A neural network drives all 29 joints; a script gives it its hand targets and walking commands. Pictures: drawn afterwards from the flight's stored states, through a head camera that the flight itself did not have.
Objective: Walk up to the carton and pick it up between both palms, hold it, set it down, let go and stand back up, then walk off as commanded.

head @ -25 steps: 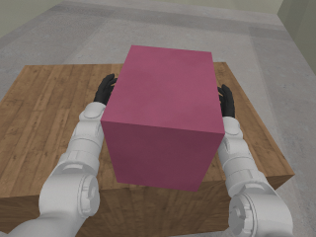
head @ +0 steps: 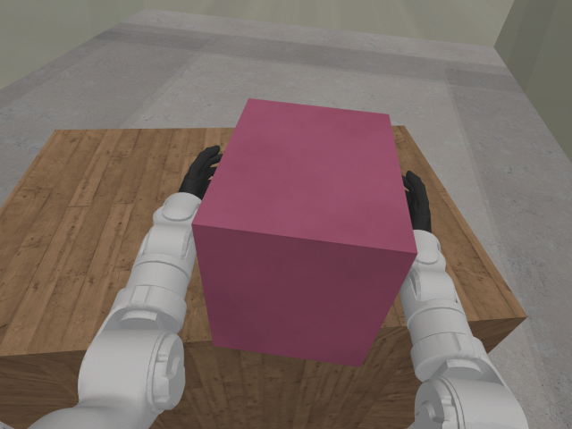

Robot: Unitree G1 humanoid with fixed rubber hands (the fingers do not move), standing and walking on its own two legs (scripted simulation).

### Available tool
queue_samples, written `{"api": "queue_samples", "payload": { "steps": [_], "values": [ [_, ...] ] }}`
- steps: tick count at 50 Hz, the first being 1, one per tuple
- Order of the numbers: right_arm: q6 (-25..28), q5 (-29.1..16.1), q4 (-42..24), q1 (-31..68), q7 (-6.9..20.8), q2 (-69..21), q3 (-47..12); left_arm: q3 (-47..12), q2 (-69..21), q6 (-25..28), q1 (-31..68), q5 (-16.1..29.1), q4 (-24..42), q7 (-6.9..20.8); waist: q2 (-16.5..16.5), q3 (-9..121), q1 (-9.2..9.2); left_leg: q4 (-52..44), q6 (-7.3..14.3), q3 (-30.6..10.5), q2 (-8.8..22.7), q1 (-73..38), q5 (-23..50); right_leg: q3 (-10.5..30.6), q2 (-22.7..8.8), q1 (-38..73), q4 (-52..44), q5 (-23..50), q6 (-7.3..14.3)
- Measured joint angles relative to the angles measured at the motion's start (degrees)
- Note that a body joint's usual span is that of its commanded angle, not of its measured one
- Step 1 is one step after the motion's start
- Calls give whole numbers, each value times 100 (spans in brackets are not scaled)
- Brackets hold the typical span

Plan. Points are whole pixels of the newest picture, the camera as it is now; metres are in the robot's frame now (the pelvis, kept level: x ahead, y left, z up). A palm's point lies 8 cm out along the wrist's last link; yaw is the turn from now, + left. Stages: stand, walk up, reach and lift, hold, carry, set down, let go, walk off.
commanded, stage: reach and lift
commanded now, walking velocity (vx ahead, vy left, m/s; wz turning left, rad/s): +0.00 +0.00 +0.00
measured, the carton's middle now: (302, 228) +0.41 -0.04 +0.08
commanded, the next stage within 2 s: none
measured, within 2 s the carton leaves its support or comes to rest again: neither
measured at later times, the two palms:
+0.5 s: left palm (184, 186) +0.41 +0.12 +0.17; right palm (423, 200) +0.37 -0.20 +0.17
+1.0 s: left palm (168, 168) +0.40 +0.13 +0.21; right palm (425, 173) +0.37 -0.19 +0.21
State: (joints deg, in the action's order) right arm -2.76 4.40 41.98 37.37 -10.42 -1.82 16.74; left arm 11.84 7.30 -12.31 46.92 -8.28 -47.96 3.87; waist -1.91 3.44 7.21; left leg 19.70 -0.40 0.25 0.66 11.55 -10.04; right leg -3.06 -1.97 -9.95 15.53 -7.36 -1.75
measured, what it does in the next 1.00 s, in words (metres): stands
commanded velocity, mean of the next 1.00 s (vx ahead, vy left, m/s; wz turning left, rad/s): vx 0.00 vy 0.00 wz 0.00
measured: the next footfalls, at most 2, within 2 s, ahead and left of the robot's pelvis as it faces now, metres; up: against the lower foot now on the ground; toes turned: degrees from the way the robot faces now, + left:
none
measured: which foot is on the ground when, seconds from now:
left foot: down 0.00-1.00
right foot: down 0.00-1.00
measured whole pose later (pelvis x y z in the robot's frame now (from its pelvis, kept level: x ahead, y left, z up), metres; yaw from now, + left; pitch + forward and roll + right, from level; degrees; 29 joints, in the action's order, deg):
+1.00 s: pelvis -0.02 +0.00 +0.00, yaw +0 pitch +1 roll -1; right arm -15.9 -10.1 44.7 50.1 -9.9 6.2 7.4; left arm 12.3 7.3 -32.6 47.8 -8.3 -31.4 -1.1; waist -1.9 7.0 6.8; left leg 19.1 -0.3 0.3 0.6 11.1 -8.6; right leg -3.1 -2.0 -9.8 15.5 -6.3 -1.5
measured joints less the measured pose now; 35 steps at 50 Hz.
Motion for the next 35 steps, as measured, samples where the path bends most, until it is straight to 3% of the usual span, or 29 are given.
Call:
{"api": "queue_samples", "payload": {
  "steps": [20,35],
  "values": [
    [-683,-196,246,709,194,237,0,44,0,-529,93,0,183,-283,-6,199,-1,-47,12,0,-1,-26,129,0,0,4,0,104,14],
    [-869,-1009,266,866,56,541,-605,32,0,-1370,94,0,1032,-359,-1,203,-6,-69,12,0,-2,-45,146,0,0,14,0,104,23]
  ]
}}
